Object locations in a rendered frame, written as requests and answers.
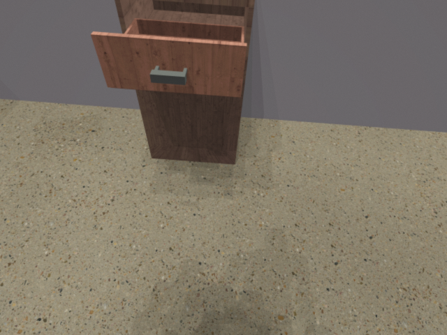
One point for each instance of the handle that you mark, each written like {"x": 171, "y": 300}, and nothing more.
{"x": 168, "y": 77}

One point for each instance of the drawer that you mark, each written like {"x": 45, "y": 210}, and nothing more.
{"x": 214, "y": 55}

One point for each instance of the cabinet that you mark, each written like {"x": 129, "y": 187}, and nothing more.
{"x": 191, "y": 127}

